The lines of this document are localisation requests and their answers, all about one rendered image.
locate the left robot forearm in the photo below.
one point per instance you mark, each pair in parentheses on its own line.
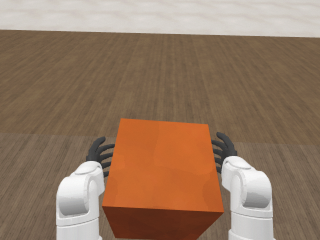
(77,203)

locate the right robot forearm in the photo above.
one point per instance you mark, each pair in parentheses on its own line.
(250,200)

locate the left robot hand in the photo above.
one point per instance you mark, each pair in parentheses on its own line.
(95,151)

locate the carton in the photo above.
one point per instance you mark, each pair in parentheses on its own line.
(163,182)

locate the right robot hand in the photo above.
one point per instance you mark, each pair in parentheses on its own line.
(227,147)

